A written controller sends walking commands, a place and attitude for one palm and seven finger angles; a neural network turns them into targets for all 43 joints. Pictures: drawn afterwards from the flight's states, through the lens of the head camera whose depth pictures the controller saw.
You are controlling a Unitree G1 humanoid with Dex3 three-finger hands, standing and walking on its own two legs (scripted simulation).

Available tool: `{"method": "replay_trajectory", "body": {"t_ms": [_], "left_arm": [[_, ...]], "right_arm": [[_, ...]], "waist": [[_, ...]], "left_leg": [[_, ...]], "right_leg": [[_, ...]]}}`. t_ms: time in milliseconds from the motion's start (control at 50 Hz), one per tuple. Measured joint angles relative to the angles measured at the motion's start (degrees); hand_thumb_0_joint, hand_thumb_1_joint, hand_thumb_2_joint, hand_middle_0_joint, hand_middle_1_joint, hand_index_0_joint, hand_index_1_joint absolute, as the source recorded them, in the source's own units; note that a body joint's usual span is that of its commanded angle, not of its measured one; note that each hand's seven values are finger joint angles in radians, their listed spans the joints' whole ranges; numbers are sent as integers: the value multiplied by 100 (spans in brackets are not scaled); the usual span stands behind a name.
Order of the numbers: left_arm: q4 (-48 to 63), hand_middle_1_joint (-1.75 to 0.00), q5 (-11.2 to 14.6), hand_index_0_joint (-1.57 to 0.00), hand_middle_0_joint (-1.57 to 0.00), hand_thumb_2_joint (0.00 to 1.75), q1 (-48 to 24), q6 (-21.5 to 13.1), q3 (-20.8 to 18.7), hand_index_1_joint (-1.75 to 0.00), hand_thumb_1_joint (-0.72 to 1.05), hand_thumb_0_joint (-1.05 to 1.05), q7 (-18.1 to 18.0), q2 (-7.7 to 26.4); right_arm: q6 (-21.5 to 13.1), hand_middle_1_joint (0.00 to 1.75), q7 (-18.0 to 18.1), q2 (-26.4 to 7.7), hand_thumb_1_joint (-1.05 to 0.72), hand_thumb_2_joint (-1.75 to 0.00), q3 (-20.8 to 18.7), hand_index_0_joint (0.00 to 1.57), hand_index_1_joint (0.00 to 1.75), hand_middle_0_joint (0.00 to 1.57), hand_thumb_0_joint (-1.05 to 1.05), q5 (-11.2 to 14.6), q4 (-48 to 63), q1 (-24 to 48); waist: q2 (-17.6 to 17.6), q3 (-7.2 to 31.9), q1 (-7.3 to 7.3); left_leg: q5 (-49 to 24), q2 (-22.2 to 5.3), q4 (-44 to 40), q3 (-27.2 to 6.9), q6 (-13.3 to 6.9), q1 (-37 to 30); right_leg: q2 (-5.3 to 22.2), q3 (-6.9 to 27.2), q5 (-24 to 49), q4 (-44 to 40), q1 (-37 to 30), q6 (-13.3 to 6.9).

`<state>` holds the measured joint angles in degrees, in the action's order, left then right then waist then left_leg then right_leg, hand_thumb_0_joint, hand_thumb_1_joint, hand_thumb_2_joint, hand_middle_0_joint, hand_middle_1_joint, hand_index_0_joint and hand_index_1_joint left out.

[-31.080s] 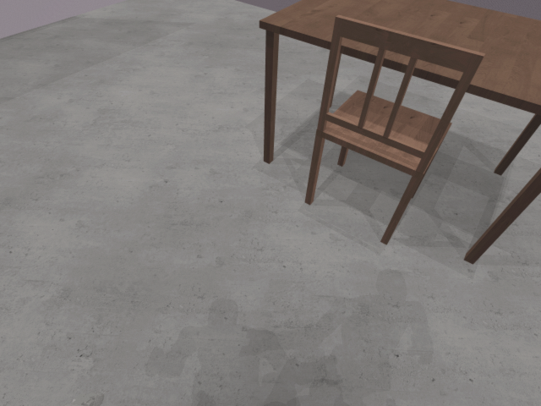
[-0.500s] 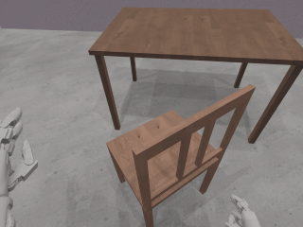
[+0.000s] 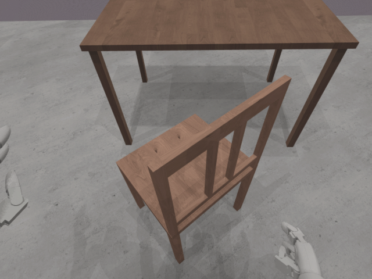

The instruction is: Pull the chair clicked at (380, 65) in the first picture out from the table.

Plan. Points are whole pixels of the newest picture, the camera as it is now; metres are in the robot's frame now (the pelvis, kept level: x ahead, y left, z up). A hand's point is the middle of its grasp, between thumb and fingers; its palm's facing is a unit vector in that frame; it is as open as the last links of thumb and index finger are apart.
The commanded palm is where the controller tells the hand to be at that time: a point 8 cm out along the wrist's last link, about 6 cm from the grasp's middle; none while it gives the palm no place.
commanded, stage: step back with the hand held close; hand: left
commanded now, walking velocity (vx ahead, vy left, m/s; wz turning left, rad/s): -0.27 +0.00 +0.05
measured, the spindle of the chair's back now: (210, 171) +0.41 -0.04 -0.09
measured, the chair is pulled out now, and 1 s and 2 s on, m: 0.50 0.50 0.50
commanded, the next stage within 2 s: stop stepping back and stand still in 1.50 s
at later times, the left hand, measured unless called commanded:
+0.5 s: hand out of the picture +0.14 +0.27 +0.16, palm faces +0.48 -0.71 -0.51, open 7.4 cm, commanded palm +0.07 +0.30 +0.18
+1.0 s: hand (1, 243) +0.14 +0.25 +0.17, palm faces +0.46 -0.73 -0.50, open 7.4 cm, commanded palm +0.06 +0.29 +0.18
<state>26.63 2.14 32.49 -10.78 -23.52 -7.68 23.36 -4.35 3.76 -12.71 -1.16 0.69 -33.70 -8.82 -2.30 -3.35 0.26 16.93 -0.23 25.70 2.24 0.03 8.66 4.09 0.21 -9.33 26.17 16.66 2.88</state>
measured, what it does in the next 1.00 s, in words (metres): shifts its weight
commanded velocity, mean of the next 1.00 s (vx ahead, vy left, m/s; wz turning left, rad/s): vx -0.34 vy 0.00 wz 0.01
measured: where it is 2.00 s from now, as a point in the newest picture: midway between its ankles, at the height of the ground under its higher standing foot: outside the picture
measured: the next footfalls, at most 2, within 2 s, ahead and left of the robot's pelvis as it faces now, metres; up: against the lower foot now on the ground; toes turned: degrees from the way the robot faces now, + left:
right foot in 1.32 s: -0.07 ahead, -0.17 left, +0.00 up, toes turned +0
left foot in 1.54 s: -0.08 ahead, +0.09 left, +0.00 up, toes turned +5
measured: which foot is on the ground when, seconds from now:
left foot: down 0.00-1.00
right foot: down 0.00-1.00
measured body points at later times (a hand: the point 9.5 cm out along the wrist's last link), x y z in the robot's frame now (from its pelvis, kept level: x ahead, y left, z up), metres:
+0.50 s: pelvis -0.06 -0.01 -0.01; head -0.03 -0.01 +0.44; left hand +0.11 +0.30 +0.19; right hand +0.11 -0.24 -0.10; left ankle -0.04 +0.12 -0.74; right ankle +0.05 -0.15 -0.74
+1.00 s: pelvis -0.06 -0.01 -0.02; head -0.01 +0.00 +0.43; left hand +0.11 +0.28 +0.20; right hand +0.12 -0.25 -0.10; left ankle -0.05 +0.12 -0.73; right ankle +0.05 -0.15 -0.74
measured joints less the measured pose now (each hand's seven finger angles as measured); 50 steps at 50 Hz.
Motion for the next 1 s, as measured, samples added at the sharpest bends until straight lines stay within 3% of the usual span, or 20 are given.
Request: {"method": "replay_trajectory", "body": {"t_ms": [120, 260, 360, 480, 660, 780, 940, 1000], "left_arm": [[116, -30, -11, -22, -21, 90, 96, -100, -124, -30, 89, 2, -112, 100], [34, -30, -57, -21, -21, 90, -116, -104, -121, -30, 89, 2, -271, -104], [62, -30, -111, -21, -21, 90, -157, -83, -44, -30, 89, 2, -321, -145], [206, -30, -144, -21, -21, 90, -72, -139, -165, -30, 89, 2, -349, 44], [275, -30, -157, -21, -21, 90, -209, -234, -226, -30, 89, 2, -376, -41], [421, -30, -188, -21, -21, 90, -154, -312, -325, -30, 89, 2, -354, 79], [640, -30, -157, -21, -21, 90, -228, -464, -416, -30, 89, 2, -261, 149], [708, -30, -150, -21, -21, 90, -265, -493, -336, -30, 89, 2, -252, 148]], "right_arm": [[-36, 30, 104, 11, -91, -90, -47, 20, 30, 20, 2, 28, -88, -220], [-136, 30, 136, -29, -91, -90, -9, 20, 30, 20, 2, 25, -124, -337], [-200, 30, 139, -34, -91, -90, 34, 20, 30, 20, 2, 23, -69, -414], [-286, 30, 105, 55, -91, -90, 51, 20, 30, 20, 2, 30, -21, -495], [-324, 30, 35, 65, -91, -90, 17, 20, 30, 20, 2, -39, -112, -407], [-348, 30, 18, 139, -91, -90, -4, 20, 30, 20, 2, -70, -82, -300], [-400, 30, -31, 269, -91, -90, -60, 20, 30, 20, 2, -124, -143, -144], [-310, 30, -49, 204, -91, -90, -136, 20, 30, 20, 1, -133, -214, -70]], "waist": [[109, 16, -68], [88, 103, -133], [100, 134, -86], [231, 111, -3], [259, 102, -96], [410, 13, -35], [405, -39, -7], [392, -42, 63]], "left_leg": [[-43, 10, 224, -53, 22, 263], [-62, -36, 536, -91, 6, 633], [-93, -55, 658, -137, -30, 850], [-141, -8, 757, -204, 7, 961], [-8, -42, 1019, -225, -10, 1179], [-31, -2, 1046, -223, 16, 1279], [174, -88, 1383, -352, 102, 1467], [674, -22, 1615, -386, 40, 1566]], "right_leg": [[18, -37, 57, 158, 210, -32], [-25, -69, 222, 184, 439, -67], [-52, -99, 126, 203, 577, -98], [-31, -96, 221, 284, 652, -102], [-73, -92, 265, 406, 808, -85], [-30, -82, 210, 549, 958, -92], [-103, -204, 32, 852, 1101, -169], [-53, -259, 144, 689, 1072, -167]]}}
